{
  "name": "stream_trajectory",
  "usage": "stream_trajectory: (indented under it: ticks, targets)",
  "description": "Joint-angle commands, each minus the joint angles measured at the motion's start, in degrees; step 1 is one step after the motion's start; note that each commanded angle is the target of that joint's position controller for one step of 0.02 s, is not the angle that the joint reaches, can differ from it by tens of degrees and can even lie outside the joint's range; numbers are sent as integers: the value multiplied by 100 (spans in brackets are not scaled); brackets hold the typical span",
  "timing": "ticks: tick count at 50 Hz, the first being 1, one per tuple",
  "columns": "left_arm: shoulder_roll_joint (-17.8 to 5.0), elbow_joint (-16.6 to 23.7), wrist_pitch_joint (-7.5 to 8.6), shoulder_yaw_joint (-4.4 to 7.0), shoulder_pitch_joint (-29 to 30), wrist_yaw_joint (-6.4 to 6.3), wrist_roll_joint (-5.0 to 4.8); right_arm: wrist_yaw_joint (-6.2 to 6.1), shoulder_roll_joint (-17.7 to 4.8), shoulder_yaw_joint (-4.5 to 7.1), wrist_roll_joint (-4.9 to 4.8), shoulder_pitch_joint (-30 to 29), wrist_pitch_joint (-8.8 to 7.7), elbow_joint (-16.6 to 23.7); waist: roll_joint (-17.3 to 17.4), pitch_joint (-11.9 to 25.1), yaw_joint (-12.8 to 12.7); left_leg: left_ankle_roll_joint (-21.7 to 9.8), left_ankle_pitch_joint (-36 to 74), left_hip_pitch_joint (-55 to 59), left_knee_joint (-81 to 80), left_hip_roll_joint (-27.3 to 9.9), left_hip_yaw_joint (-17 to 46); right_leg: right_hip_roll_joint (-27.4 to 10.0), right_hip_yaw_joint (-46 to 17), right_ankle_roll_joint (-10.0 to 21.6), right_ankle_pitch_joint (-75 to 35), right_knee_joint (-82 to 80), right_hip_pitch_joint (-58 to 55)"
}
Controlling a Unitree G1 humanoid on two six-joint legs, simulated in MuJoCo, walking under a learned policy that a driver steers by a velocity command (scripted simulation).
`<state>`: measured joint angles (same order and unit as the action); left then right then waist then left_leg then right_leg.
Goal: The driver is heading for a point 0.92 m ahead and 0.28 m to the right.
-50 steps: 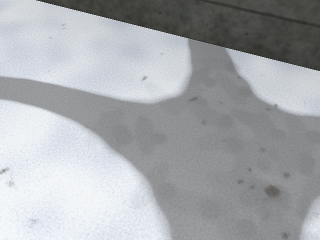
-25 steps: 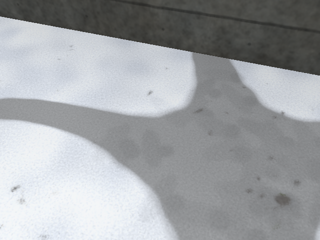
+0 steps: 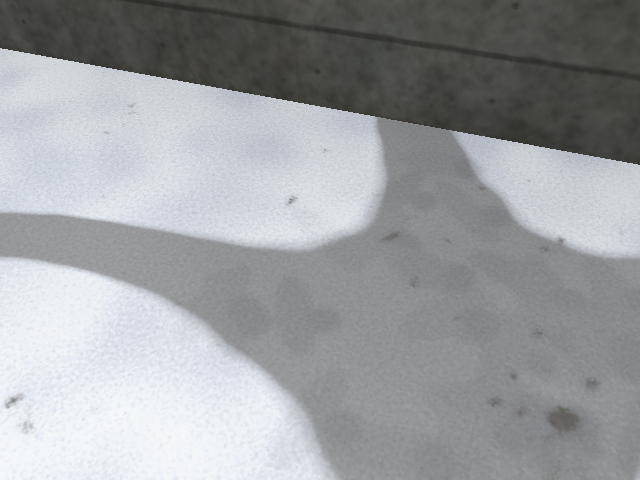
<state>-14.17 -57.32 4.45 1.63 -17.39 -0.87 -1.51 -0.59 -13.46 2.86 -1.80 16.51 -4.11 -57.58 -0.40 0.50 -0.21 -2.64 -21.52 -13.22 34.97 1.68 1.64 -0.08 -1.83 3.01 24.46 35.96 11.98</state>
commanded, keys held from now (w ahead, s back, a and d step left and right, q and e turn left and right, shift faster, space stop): w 0.88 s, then w+e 0.12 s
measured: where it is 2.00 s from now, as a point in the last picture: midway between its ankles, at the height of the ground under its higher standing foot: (433, 316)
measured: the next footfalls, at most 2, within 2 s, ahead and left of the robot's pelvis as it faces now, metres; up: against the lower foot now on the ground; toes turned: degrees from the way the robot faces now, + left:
right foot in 0.22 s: +0.16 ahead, -0.15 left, +0.00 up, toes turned -1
left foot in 0.74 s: +0.53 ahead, +0.01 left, +0.00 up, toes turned +1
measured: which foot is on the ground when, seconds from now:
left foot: down 0.00-0.22, up 0.24-0.72, down 0.74-1.00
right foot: down 0.00-0.04, up 0.06-0.20, down 0.22-0.76, up 0.78-1.00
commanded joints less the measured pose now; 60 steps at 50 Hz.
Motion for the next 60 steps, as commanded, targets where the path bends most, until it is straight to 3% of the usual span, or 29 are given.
stream_trajectory:
  ticks: [1, 2, 4, 6, 8, 9, 10, 11, 12, 13, 14, 15, 16, 19, 21, 27, 32, 35, 37, 38, 39, 40, 41, 42, 43, 44, 47, 54, 60]
  targets:
    - [-324, 541, 298, 30, 488, 99, -16, 56, -985, 192, -47, 424, -201, 109, 886, -614, 160, -1121, -658, 721, -1453, -1249, 2223, 95, 104, 297, -38, 287, 1657]
    - [-336, 609, 356, 25, 577, 137, -13, 69, -1083, 224, -39, 635, -221, 64, 1002, -545, 210, -1338, 104, 1152, -1451, -1611, 2721, 86, 215, 241, -525, 710, 2050]
    - [-358, 855, 408, 6, 1149, 225, -21, 106, -1065, 237, 18, 1099, -236, -61, 1104, -452, 447, -1541, 1649, 2106, -1428, -2113, 3178, 72, 144, 199, 860, 1448, 3222]
    - [-414, 1101, 403, -24, 1673, 291, -102, 87, -940, 191, 22, 1279, -161, -59, 799, -450, 599, -1381, 2123, 2538, -1486, -2393, 3128, -319, -56, 201, 1345, 1547, 3990]
    - [-458, 1025, 375, -18, 1301, 357, -117, -1, -1106, 199, -44, 541, -4, 188, 752, -284, 177, -875, 1876, 1553, -1736, -2030, 2161, -428, 121, 187, 146, 272, 2570]
    - [-387, 701, 335, 5, 488, 370, -92, -22, -1198, 200, -49, -68, 78, 357, 769, -87, -333, -581, 1722, 321, -1698, -1487, 1312, -101, 506, 137, -1199, -524, 609]
    - [-557, 319, 239, 151, -301, 326, -28, -19, -1171, 184, 67, -193, 89, 469, 669, 188, -639, -398, 2085, -678, -1341, -1038, 779, 375, 802, -13, -2061, -350, -1124]
    - [-869, 90, 127, 316, -1082, 255, 18, -28, -1046, 145, 134, -363, 45, 554, 202, 409, -1050, -122, 2280, -1300, -259, -595, 195, 202, 484, 38, -1736, -329, -2054]
    - [-1408, 93, 54, 429, -1708, 148, 67, -39, -609, 17, 256, -419, -8, 721, -1350, 626, -1204, 261, 705, -1977, 1751, -121, -224, -1238, -1821, 478, -505, -1463, -2409]
    - [-1407, 178, 118, 322, -1655, 173, 169, -62, -337, -24, 109, -108, -129, 811, -1812, 750, -890, 277, -975, -2656, 3094, 318, 452, -2186, -4327, 1150, -160, -2490, -2504]
    - [-1128, 335, 172, 226, -888, 180, 137, -30, -508, 20, -84, 0, -215, 739, -1057, 27, -507, 126, -713, -3235, 3719, -120, 688, -2255, -4043, 1186, 365, -2537, -2072]
    - [-868, 479, 224, 167, -420, 211, 91, 1, -618, 27, -108, -184, -277, 742, -588, -468, -395, -47, -93, -3387, 3659, -435, 586, -2014, -3178, 1028, -96, -2481, -1600]
    - [-830, 572, 247, 145, -94, 256, 128, -10, -614, 49, -52, -199, -285, 688, -298, -576, -231, -92, 461, -3219, 3420, -681, 455, -1741, -2470, 886, -782, -2511, -1277]
    - [-520, 511, 201, 52, -144, 278, 195, 66, -622, 127, 63, -160, -173, 624, -548, -337, -56, -53, 1178, -2622, 2836, -853, 130, -1126, -1046, 521, -3170, -2505, -1112]
    - [-600, 384, 161, 63, -410, 214, 169, 96, -502, 115, 100, -403, -101, 721, -398, -312, -52, 70, 1404, -2792, 2581, -825, -38, -1052, -700, 545, -3958, -2549, -1193]
    - [-794, 267, 87, 93, -716, -16, 144, 183, -312, -18, 91, -2009, -151, 1347, -291, -596, -337, 252, 2731, -2485, 213, -528, -371, -885, -224, 397, -3832, -2997, -894]
    - [-788, 27, 8, 147, -1131, -56, 103, 323, -385, -62, 34, -2699, -210, 1658, -277, -726, -362, -7, 2656, -2545, -662, -350, -346, -1209, -187, 460, -4341, -2787, -1838]
    - [-955, 94, -60, 222, -951, -66, 167, 341, -669, 55, 47, -2248, -241, 1613, -532, -182, 44, -299, 2035, -1711, -708, -8, -523, -1323, -176, 448, -6558, -1922, -2374]
    - [-998, 187, -155, 223, -718, -32, 228, 255, -1060, 260, 53, -716, -208, 1195, -678, 750, 805, -641, 2127, 329, -854, 75, -553, -1104, -37, 330, -7402, -94, -1952]
    - [-836, 328, -128, 140, -653, -7, 294, 184, -1378, 347, 159, 416, -165, 951, -209, 1561, 1141, -1024, 2040, 2319, -558, -957, 655, -801, 5, 253, -5514, 1580, -484]
    - [38, 252, -32, -82, -1547, 106, 242, 214, -1457, 362, 179, 700, -154, 818, 1287, 2310, 573, -2068, 894, 4269, -965, -2382, 3541, 405, -135, -109, 11, 3724, 1956]
    - [-567, 251, 136, 38, -1055, 142, 88, 202, -944, 230, 104, 527, -141, 772, 719, 1859, 813, -1834, 253, 3780, -1642, -2234, 3939, 272, -786, 66, 752, 4357, 2547]
    - [-887, 530, 240, 149, -458, 155, -107, 181, -828, 174, 88, -101, -158, 871, 626, 798, 601, -1580, 327, 2733, -1962, -2085, 3024, -55, -644, 135, 243, 4272, 2857]
    - [-888, 621, 282, 154, -108, 114, -126, 204, -703, 133, 118, -556, -196, 947, 90, 267, 388, -1435, 806, 1744, -2251, -1874, 2387, -349, -467, 120, -258, 3961, 2656]
    - [-833, 626, 260, 198, -17, 72, -59, 238, -562, 87, 182, -765, -234, 964, -61, -42, 192, -1337, 1289, 1074, -2429, -1666, 1921, -518, -377, 59, -528, 3655, 2465]
    - [-721, 611, 190, 206, -204, 55, -4, 253, -488, 55, 246, -843, -263, 936, 114, -23, -33, -1257, 1518, 646, -2583, -1484, 1561, -693, -405, 16, -695, 3468, 2078]
    - [-415, 631, -28, 163, -300, 20, -1, 254, -605, 81, 213, -780, -312, 778, 341, -221, -187, -1234, 1687, -63, -2967, -1393, 807, -906, -317, -191, -821, 2910, 1944]
    - [-355, 1159, -8, 121, 1065, 106, 57, 45, -1024, 162, 210, -286, -287, 547, 241, -357, 245, -868, 2251, 297, -3039, -1189, -410, -764, -49, -293, -2947, 627, 2270]
    - [-434, 1700, -31, 106, 1829, 334, 28, 18, -1186, 228, 104, 154, -52, 362, 265, -495, 421, -638, 2688, 1807, -2425, -1729, -633, -577, 182, 4, -2167, -112, 2759]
